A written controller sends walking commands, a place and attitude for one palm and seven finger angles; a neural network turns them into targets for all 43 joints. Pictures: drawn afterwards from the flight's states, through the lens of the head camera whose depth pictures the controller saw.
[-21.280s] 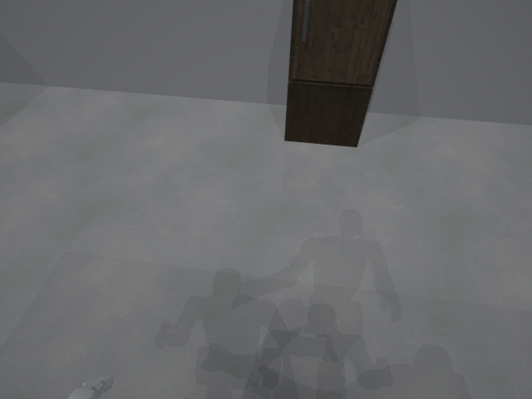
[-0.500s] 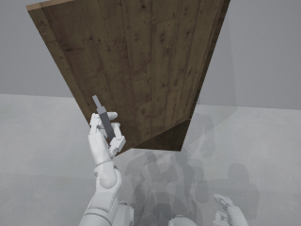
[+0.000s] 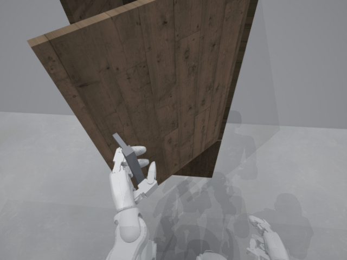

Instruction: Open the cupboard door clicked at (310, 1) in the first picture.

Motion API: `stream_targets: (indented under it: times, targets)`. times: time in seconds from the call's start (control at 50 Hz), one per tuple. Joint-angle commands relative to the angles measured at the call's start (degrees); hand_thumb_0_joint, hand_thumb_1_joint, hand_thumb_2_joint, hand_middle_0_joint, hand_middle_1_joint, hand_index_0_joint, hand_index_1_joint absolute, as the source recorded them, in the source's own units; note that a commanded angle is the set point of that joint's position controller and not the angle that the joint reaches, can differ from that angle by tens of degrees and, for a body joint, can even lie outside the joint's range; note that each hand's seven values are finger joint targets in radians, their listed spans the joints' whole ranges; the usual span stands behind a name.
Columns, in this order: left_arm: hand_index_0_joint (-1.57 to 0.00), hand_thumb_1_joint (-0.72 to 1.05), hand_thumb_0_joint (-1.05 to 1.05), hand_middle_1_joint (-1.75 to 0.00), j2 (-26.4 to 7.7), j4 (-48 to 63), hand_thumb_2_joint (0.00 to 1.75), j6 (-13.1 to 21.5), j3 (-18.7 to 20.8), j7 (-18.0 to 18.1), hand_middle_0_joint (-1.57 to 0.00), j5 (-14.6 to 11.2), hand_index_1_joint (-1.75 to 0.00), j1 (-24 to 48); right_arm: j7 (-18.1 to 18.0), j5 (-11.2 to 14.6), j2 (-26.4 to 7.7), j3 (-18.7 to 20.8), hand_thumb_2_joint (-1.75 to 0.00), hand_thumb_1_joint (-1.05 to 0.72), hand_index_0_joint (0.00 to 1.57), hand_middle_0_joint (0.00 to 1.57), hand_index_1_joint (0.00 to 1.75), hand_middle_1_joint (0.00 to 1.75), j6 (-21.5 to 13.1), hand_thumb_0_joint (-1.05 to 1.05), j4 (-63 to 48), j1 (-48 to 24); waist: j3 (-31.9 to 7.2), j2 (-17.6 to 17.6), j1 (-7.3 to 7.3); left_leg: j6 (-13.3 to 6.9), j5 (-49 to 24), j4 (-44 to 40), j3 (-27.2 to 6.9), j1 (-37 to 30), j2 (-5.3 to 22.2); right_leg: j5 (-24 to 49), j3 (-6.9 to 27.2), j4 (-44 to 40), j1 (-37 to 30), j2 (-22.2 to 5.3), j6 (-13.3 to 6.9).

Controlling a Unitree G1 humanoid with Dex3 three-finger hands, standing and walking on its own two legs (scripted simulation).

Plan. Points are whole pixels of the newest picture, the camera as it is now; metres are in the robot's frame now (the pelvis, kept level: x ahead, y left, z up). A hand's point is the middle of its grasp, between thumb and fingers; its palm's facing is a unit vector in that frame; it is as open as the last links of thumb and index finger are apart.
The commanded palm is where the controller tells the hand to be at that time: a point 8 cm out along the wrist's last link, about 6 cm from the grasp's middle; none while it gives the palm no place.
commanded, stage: open thumb and fingers to let go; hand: left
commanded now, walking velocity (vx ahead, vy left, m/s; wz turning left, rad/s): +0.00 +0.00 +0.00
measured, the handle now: (131, 163) +0.33 +0.11 +0.04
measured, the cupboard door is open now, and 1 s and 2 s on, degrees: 44 48 46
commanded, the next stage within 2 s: slide the hand sideways off the handle in 0.58 s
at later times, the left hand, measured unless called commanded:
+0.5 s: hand (146, 180) +0.29 +0.07 +0.04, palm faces +0.27 -0.96 -0.03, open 14.6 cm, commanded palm +0.24 +0.12 +0.04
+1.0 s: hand (146, 202) +0.24 +0.07 +0.04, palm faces -0.15 -0.99 +0.06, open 16.3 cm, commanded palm +0.22 +0.13 +0.04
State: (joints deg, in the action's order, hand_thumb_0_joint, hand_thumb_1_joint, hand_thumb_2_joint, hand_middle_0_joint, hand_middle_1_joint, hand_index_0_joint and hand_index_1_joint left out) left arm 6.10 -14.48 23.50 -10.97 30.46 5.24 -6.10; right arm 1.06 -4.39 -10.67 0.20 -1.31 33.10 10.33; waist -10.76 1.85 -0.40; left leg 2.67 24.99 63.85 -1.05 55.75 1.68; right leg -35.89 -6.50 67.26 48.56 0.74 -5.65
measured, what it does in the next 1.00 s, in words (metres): stands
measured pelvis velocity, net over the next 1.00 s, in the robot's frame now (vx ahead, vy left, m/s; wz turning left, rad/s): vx -0.01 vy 0.03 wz -0.03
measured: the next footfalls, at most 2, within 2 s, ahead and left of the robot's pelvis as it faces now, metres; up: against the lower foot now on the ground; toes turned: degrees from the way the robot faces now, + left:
none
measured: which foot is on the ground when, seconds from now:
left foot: down 0.00-1.00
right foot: down 0.00-1.00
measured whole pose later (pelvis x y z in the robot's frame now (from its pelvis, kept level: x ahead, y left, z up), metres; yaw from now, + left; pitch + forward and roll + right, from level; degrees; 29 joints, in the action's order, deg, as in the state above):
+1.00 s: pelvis -0.01 +0.03 -0.01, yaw -2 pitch +16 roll +0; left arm -0.7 -4.3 24.8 -15.8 4.7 -2.2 -14.5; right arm 1.1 -1.0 -12.6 0.0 0.1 26.5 13.0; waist -9.3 3.1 -0.8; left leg -0.1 26.3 67.8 0.7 57.6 1.6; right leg -35.7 -4.7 69.5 50.0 0.4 -3.0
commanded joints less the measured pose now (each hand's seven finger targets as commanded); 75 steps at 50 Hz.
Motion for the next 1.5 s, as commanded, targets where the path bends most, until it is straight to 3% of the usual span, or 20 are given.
stream_targets:
  times: [0.0,0.14,0.18,0.3,0.42,0.54,0.66,0.68,0.7,0.74,0.78,0.82,0.86,0.9,0.96,1.02,1.12,1.26,1.42,1.48]
  targets:
    - [-0.33,-0.01,0.0,-1.25,2.3,14.0,0.51,2.8,-0.8,-0.5,-0.33,0.2,-1.25,4.2,-0.4,0.3,-4.6,1.7,-0.9,-0.9,0.2,0.2,0.3,0.3,-2.5,0.0,-9.1,-1.3,-15.9,-9.1,-0.76,-3.4,-10.9,-2.7,-0.6,-11.0,-2.8,37.3,11.0,-14.9,-12.0,-4.0,7.3]
    - [-0.3,-0.5,0.0,-1.2,2.9,15.0,0.3,3.4,-2.0,-0.7,-0.3,0.6,-1.2,3.8,-0.5,0.3,-4.9,1.5,-0.9,-0.9,0.2,0.2,0.3,0.3,-2.6,0.0,-9.0,-1.4,-13.8,-7.9,-1.31,-3.5,-10.3,-2.5,-0.7,-11.5,-2.6,34.6,9.4,-14.1,-8.8,-3.5,6.9]
    - [-0.3,-0.5,0.0,-1.2,2.6,15.1,0.3,3.5,-1.8,-0.6,-0.3,0.6,-1.2,3.9,-0.6,0.4,-5.0,1.5,-0.9,-0.9,0.2,0.2,0.3,0.3,-2.7,0.0,-8.9,-1.6,-13.8,-8.0,-1.46,-3.5,-10.0,-2.5,-0.7,-11.7,-2.6,33.4,9.2,-14.2,-8.2,-3.3,6.8]
    - [-0.25,-0.5,0.0,-0.9,2.9,16.3,0.3,2.7,-2.2,-0.1,-0.25,1.0,-0.9,2.0,-0.6,0.4,-5.0,1.6,-0.9,-0.9,0.2,0.2,0.3,0.3,-2.6,0.0,-9.7,-0.9,-16.2,-6.2,-0.62,-3.5,-12.2,-2.8,-0.6,-13.1,-2.6,34.6,7.8,-13.1,-9.0,-2.7,6.1]
    - [-0.2,-0.5,0.0,-0.6,5.1,17.2,0.3,1.4,-3.9,0.3,-0.2,1.0,-0.6,0.1,-0.5,0.4,-4.9,1.4,-0.9,-0.9,0.2,0.2,0.3,0.3,-2.8,0.0,-10.4,-1.4,-15.5,-7.0,-0.7,-3.6,-13.1,-3.6,-0.6,-14.8,-2.3,33.3,5.8,-12.8,-7.7,-1.7,5.8]
    - [-0.15,-0.5,0.0,-0.3,4.7,17.6,0.3,1.1,-3.5,0.9,-0.15,1.0,-0.3,1.7,-0.4,0.4,-4.8,1.0,-0.9,-0.9,0.2,0.2,0.3,0.3,-3.0,0.0,-10.3,-2.2,-13.9,-5.6,-0.87,-3.5,-11.3,-3.6,-0.8,-14.8,-2.3,28.7,5.3,-13.0,-5.6,-1.3,5.4]
    - [-0.15,-0.5,0.0,-0.3,5.8,17.2,0.3,0.2,-3.8,1.8,-0.15,1.5,-0.3,1.8,-0.1,0.4,-4.5,0.8,-0.9,-0.9,0.2,0.2,0.3,0.3,-3.0,0.0,-10.5,-3.3,-13.9,-4.0,-0.36,-3.4,-10.7,-3.7,-0.8,-15.2,-2.2,25.1,4.7,-12.6,-4.1,-0.7,4.7]
    - [-0.15,-0.5,0.0,-0.3,-1.8,18.1,0.3,2.6,-15.3,-10.0,-0.15,6.4,-0.3,1.7,0.6,1.2,-7.5,0.9,-0.9,-0.9,0.2,0.2,0.3,0.3,-2.5,0.0,-10.3,0.2,-9.2,-6.5,-6.35,-4.5,-10.1,-2.2,-0.8,-13.3,-2.5,28.7,7.0,-12.3,-1.1,-1.7,5.6]
    - [-0.15,-0.5,0.0,-0.3,-5.3,22.5,0.3,5.2,-11.2,-16.6,-0.15,3.6,-0.3,5.6,0.5,1.3,-6.8,1.9,-0.9,-0.9,0.2,0.2,0.3,0.3,-1.8,0.0,-11.2,0.7,-14.0,-4.2,-4.2,-4.7,-11.9,-1.5,-0.8,-13.4,-2.5,31.4,7.7,-11.0,-4.1,-2.1,4.9]
    - [-0.15,-0.5,0.0,-0.3,-8.9,23.6,0.3,7.9,-9.0,-23.8,-0.15,1.4,-0.3,4.9,0.0,1.8,-6.7,1.8,-0.9,-0.9,0.2,0.2,0.3,0.3,-1.8,0.0,-12.2,-0.1,-15.8,-3.0,-3.21,-4.7,-11.6,-0.9,-0.9,-13.2,-2.5,33.9,9.1,-10.4,-5.9,-2.6,5.2]
    - [-0.15,-0.5,0.0,-0.3,-7.1,24.9,0.3,8.8,-10.0,-29.6,-0.15,-2.7,-0.3,2.7,-0.1,2.6,-6.4,1.7,-0.9,-0.9,0.2,0.2,0.3,0.3,-2.2,0.0,-13.9,-0.3,-15.5,-2.2,-3.25,-4.8,-10.0,-0.8,-1.0,-13.5,-2.5,30.3,9.0,-10.6,-5.0,-2.4,5.0]
    - [-0.15,-0.5,0.0,-0.3,-4.6,24.6,0.3,7.7,-8.7,-31.1,-0.15,-7.8,-0.3,0.7,-0.4,3.6,-6.4,1.5,-0.9,-0.9,0.2,0.2,0.3,0.3,-2.5,0.0,-15.0,-0.9,-14.7,-2.6,-2.65,-4.6,-8.6,-1.6,-1.0,-15.2,-2.3,24.8,7.5,-11.6,-3.5,-1.3,4.5]
    - [-0.15,-0.5,0.0,-0.3,-4.7,23.0,0.3,5.8,-5.4,-29.7,-0.15,-10.7,-0.3,-2.5,-0.6,4.0,-6.8,1.5,-0.9,-0.9,0.2,0.2,0.3,0.3,-2.1,0.0,-15.8,-1.2,-12.2,-6.1,-1.83,-4.4,-5.6,-2.6,-0.9,-14.1,-2.0,18.8,6.8,-13.2,-2.9,-0.8,4.6]
    - [-0.15,-0.5,0.0,-0.3,-5.3,22.2,0.3,4.7,-3.5,-26.7,-0.15,-10.3,-0.3,-1.8,-0.6,3.8,-7.1,1.4,-0.9,-0.9,0.2,0.2,0.3,0.3,-1.8,0.0,-16.2,-1.5,-10.9,-6.5,-1.12,-4.4,-4.1,-2.9,-1.0,-12.7,-2.1,14.3,6.3,-12.9,-1.8,-0.6,4.3]
    - [-0.15,-0.5,0.0,-0.3,-6.2,22.0,0.3,4.5,-3.4,-22.5,-0.15,-5.9,-0.3,-3.8,0.0,3.4,-7.0,1.7,-0.9,-0.9,0.2,0.2,0.3,0.3,-1.2,0.0,-16.8,-1.0,-11.1,-6.6,-0.89,-4.3,-4.6,-2.6,-1.0,-12.4,-1.9,13.9,5.4,-10.6,0.7,-0.4,4.1]
    - [-0.15,-0.5,0.0,-0.3,-6.9,24.0,0.3,5.1,-4.3,-20.6,-0.15,-2.2,-0.3,-4.9,0.6,3.1,-6.8,1.9,-0.9,-0.9,0.2,0.2,0.3,0.3,-0.6,0.0,-17.6,-0.7,-12.4,-4.0,-0.39,-4.3,-5.1,-2.5,-1.0,-12.7,-1.9,14.0,5.4,-9.4,1.7,-0.4,3.7]
    - [-0.15,-0.5,0.0,-0.3,-9.6,27.5,0.3,4.6,-1.8,-22.0,-0.15,-4.0,-0.3,-10.1,0.4,3.4,-6.6,1.5,-0.9,-0.9,0.2,0.2,0.3,0.3,0.5,0.0,-19.1,-0.5,-13.0,-2.6,0.78,-4.1,-5.0,-3.4,-0.3,-13.2,-2.0,14.9,5.9,-10.4,-1.1,-0.1,3.5]
    - [-0.15,-0.5,0.0,-0.3,-10.2,28.5,0.3,4.9,0.1,-24.9,-0.15,-7.7,-0.3,-13.2,-0.6,3.8,-6.8,1.2,-0.9,-0.9,0.2,0.2,0.3,0.3,0.1,0.0,-19.0,-0.5,-8.5,-4.5,-0.64,-4.1,-2.6,-3.4,-0.8,-11.4,-1.7,12.7,5.6,-11.4,0.1,0.4,4.0]
    - [-0.15,-0.5,0.0,-0.3,-12.6,32.1,0.3,7.5,2.7,-28.1,-0.15,-9.0,-0.3,-21.5,-0.7,3.8,-6.6,1.8,-0.9,-0.9,0.2,0.2,0.3,0.3,-0.9,0.0,-19.5,-0.6,-12.1,-1.5,0.82,-4.1,-7.3,-1.6,-0.5,-11.6,-1.9,18.8,5.8,-8.7,-1.0,0.4,4.0]
    - [-0.15,-0.5,0.0,-0.3,-14.2,33.2,0.3,7.3,4.5,-29.4,-0.15,-10.1,-0.3,-23.2,-0.9,4.0,-6.5,2.0,-0.9,-0.9,0.2,0.2,0.3,0.3,-0.6,0.0,-19.4,-0.3,-11.4,-3.0,0.45,-4.1,-7.6,-1.2,-0.4,-10.7,-2.0,20.8,6.2,-9.0,-2.1,0.3,4.4]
